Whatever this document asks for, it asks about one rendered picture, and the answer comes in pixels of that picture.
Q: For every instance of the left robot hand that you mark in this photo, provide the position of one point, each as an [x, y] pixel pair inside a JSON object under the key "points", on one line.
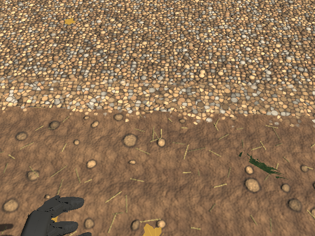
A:
{"points": [[39, 222]]}

